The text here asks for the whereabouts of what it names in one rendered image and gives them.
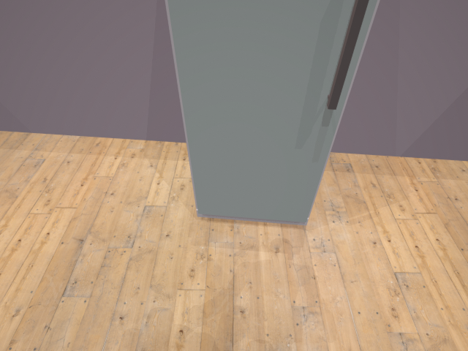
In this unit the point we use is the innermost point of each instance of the fridge door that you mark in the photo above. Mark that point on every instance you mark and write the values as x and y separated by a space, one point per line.
255 76

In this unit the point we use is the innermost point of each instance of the handle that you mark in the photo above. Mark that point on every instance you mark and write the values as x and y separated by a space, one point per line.
350 40

